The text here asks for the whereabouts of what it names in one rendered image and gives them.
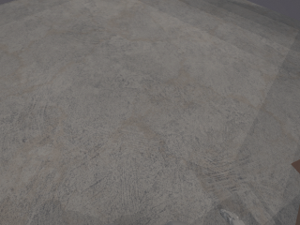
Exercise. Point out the robot right hand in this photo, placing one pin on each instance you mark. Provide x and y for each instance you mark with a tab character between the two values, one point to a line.
231	217

